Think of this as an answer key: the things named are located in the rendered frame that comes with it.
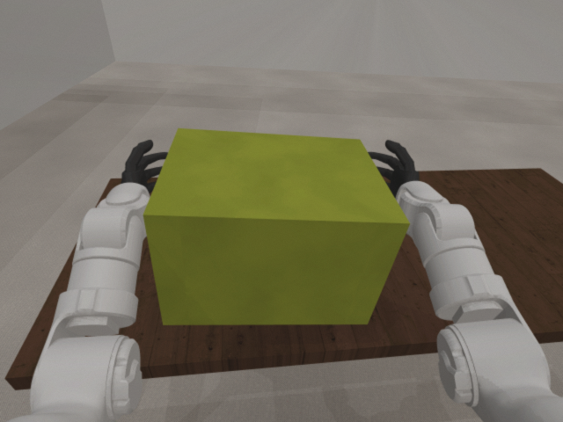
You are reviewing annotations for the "right robot upper arm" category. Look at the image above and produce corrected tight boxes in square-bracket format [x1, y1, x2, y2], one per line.
[437, 318, 563, 422]

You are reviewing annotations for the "table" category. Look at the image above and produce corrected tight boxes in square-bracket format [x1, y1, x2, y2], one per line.
[4, 168, 563, 422]

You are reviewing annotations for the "right robot forearm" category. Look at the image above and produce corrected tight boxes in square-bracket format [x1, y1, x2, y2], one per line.
[395, 181, 551, 388]

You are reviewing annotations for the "robot left hand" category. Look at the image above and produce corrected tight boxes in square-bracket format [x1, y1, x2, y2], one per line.
[121, 140, 168, 193]

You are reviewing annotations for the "carton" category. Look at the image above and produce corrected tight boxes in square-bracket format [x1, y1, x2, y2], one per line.
[143, 128, 410, 325]

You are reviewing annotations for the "left robot upper arm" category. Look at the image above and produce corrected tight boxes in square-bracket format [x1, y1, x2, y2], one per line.
[6, 335, 143, 422]

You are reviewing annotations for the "left robot forearm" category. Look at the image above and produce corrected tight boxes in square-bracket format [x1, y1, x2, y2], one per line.
[30, 183, 150, 411]

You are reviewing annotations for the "robot right hand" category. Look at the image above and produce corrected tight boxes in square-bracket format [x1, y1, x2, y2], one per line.
[368, 140, 420, 198]

